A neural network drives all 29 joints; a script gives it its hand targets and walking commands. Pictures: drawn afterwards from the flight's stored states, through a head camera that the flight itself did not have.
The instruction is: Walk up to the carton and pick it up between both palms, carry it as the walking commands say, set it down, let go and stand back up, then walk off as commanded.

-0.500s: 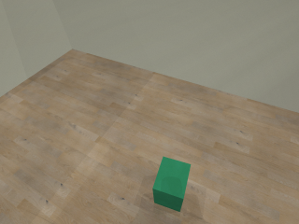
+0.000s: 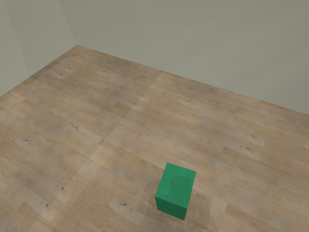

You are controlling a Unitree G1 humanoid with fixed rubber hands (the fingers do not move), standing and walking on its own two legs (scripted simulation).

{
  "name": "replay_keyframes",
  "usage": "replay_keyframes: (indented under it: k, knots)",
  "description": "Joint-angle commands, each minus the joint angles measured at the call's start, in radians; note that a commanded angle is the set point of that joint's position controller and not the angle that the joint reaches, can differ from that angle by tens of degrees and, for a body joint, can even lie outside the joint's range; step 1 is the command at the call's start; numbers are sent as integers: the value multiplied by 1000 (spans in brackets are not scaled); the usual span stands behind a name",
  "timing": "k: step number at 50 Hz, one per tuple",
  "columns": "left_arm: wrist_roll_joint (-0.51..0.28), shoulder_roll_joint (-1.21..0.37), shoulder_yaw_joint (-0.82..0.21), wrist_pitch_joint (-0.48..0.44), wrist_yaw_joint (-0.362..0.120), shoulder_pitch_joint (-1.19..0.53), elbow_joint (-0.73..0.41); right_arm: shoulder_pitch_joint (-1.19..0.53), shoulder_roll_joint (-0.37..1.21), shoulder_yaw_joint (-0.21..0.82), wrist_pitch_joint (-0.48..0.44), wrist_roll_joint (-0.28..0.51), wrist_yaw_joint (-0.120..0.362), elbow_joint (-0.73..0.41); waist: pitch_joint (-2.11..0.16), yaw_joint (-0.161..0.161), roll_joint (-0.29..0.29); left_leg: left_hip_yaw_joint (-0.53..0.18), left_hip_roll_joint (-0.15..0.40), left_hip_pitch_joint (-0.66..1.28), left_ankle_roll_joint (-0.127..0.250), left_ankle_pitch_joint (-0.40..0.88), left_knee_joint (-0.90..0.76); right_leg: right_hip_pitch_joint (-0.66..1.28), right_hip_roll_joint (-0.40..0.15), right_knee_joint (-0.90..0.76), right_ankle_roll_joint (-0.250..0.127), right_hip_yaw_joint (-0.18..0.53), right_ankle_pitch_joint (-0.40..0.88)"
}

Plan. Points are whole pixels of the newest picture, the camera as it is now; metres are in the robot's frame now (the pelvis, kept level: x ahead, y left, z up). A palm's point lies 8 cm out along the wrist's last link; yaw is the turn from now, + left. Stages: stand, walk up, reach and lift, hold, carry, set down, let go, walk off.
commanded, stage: walk up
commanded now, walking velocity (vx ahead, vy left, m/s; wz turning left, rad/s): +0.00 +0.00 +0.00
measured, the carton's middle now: (175, 191) +0.42 -0.03 -0.64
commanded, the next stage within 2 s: none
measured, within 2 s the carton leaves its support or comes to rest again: neither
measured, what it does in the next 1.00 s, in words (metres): stands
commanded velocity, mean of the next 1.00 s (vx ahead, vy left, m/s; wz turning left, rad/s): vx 0.00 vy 0.02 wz -0.06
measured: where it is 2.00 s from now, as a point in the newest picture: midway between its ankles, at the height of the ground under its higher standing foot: outside the picture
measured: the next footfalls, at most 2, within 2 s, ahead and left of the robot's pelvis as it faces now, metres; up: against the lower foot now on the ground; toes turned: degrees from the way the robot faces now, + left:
left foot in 1.22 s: +0.10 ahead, +0.21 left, +0.00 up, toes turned -3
right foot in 1.66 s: -0.01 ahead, -0.09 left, +0.00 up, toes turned -3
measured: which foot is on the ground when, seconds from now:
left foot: down 0.00-0.96, up 0.98-1.00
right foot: down 0.00-1.00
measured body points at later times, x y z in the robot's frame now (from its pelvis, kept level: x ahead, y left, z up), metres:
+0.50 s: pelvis -0.01 +0.00 +0.00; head +0.01 -0.02 +0.45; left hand -0.01 +0.23 -0.15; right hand +0.01 -0.24 -0.17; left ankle +0.02 +0.16 -0.74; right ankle -0.07 -0.09 -0.74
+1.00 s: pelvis -0.01 +0.02 +0.00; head +0.01 +0.00 +0.45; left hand +0.00 +0.26 -0.15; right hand +0.01 -0.22 -0.17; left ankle +0.00 +0.15 -0.73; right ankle -0.07 -0.09 -0.74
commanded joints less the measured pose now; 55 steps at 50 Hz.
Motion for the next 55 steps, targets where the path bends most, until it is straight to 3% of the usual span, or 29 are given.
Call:
replay_keyframes:
  k: [1,3,5,7,9,13,17,19,23,24,25,28,33,35,36,39,40,41,42,44,45,46,47,48,50,51,52,53,55]
  knots:
    - [-3,142,21,-13,8,96,-34,105,-105,-12,-9,5,-7,-27,-18,-1,-38,-9,53,120,34,264,-1,-103,-126,-32,34,79,538]
    - [-1,150,19,-11,9,94,-35,51,-97,-9,4,9,-7,-37,29,1,-78,8,41,79,27,197,25,-108,-132,-48,36,65,563]
    - [4,140,23,-7,11,94,-42,55,-87,-8,1,-1,-6,-56,22,-8,-27,9,41,77,29,247,8,-85,-129,-29,23,66,533]
    - [1,145,24,-13,9,79,-58,67,-113,-10,-1,-1,-6,-47,-11,1,-20,6,58,73,37,283,23,-78,-134,-22,36,67,580]
    - [-1,134,20,-6,17,99,-54,54,-116,-19,7,4,-12,-46,19,-2,-72,26,41,63,28,180,43,-81,-131,-43,43,59,604]
    - [1,150,23,-2,14,89,-67,62,-99,-11,14,-2,-11,-57,9,0,-42,30,52,75,30,208,44,-92,-136,-26,39,63,599]
    - [2,168,21,1,11,85,-79,62,-132,-15,10,-10,-13,-68,5,-1,-7,27,57,103,26,248,46,-105,-129,-26,19,64,505]
    - [7,179,24,1,11,76,-74,38,-107,-11,11,-10,-6,-73,32,-1,-68,28,43,78,40,162,23,-101,-128,-44,17,57,408]
    - [5,162,24,11,3,83,-104,42,-98,-6,18,-18,0,-74,90,-3,-51,28,32,57,30,78,19,-182,-138,-102,4,101,173]
    - [10,161,19,14,4,54,-106,41,-81,-4,21,-22,0,-71,120,2,-99,31,28,45,25,66,31,-201,-148,-113,-7,123,139]
    - [6,172,23,13,-2,30,-113,77,-97,0,14,-22,2,-58,73,-10,-25,12,45,65,27,114,6,-182,-146,-90,-14,113,139]
    - [3,186,31,9,-6,65,-119,72,-116,1,3,-17,3,-60,45,-4,-1,9,42,85,38,128,3,-172,-129,-97,2,96,104]
    - [3,167,26,-1,-4,62,-115,83,-111,-6,-1,-19,5,-61,56,1,-45,-14,74,111,55,178,-8,-179,-116,-65,3,94,207]
    - [-2,172,24,1,-5,57,-113,77,-126,-6,-7,-19,3,-56,31,1,57,-21,68,108,59,238,-15,-116,-101,-56,2,68,198]
    - [-9,162,24,3,0,90,-103,73,-105,0,-13,-13,2,-56,-9,15,2,-29,81,91,67,224,-23,-92,-109,-46,5,59,242]
    - [0,176,23,8,-4,84,-90,80,-118,-1,-15,-10,6,-50,2,7,39,-28,69,118,67,221,-16,-105,-117,-67,10,65,239]
    - [-2,161,27,12,0,83,-98,72,-115,-6,-18,-11,3,-61,-9,4,-14,-28,79,123,62,274,-9,-101,-97,-51,8,34,218]
    - [0,166,24,10,-1,71,-98,80,-125,-10,-14,-10,6,-56,20,0,15,-27,73,103,62,249,-12,-138,-108,-49,15,61,239]
    - [4,173,16,2,0,87,-99,58,-143,-15,-12,-11,5,-64,27,4,-37,-20,70,115,68,204,-7,-146,-115,-65,13,75,245]
    - [-6,190,62,21,12,79,-104,60,-149,-6,-6,-27,9,-71,16,-8,30,19,73,44,45,194,44,-124,-144,-6,1,66,270]
    - [6,261,80,31,14,113,-152,41,-203,-36,37,-16,1,-117,82,35,49,87,-40,-157,27,-13,225,-129,-268,-16,-47,339,329]
    - [18,305,84,41,21,194,-140,11,-167,-25,59,-28,8,-160,115,83,-72,56,-69,-347,-4,-298,441,-66,-409,-118,-130,535,235]
    - [22,322,88,44,25,186,-152,-31,-150,-18,75,-33,13,-195,152,73,-111,-25,-24,-406,-6,-312,583,-129,-455,-148,-167,572,252]
    - [17,310,82,35,26,147,-166,-62,-166,-19,75,-32,13,-216,170,64,-15,-71,-17,-453,0,-286,614,-139,-454,-130,-174,568,281]
    - [21,281,91,27,14,65,-205,-57,-170,-11,45,-30,22,-241,105,44,-160,-69,2,-399,9,-222,588,-157,-389,-138,-160,443,176]
    - [19,258,86,24,7,29,-213,-33,-150,-10,33,-23,17,-231,105,37,-189,-59,-2,-362,11,-222,460,-142,-319,-119,-120,389,225]
    - [17,249,89,27,3,-4,-231,-27,-144,-4,24,-17,14,-228,72,29,-296,-38,-37,-345,12,-178,396,-106,-293,-77,-95,324,390]
    - [12,234,84,23,10,81,-209,-10,-128,-7,20,-20,18,-231,19,50,-265,-25,-42,-329,9,-180,347,-7,-296,-54,-101,307,501]
    - [11,253,92,27,3,74,-219,-19,-133,-4,13,-7,15,-235,-30,44,-349,7,-66,-207,14,-151,206,15,-232,30,-71,234,625]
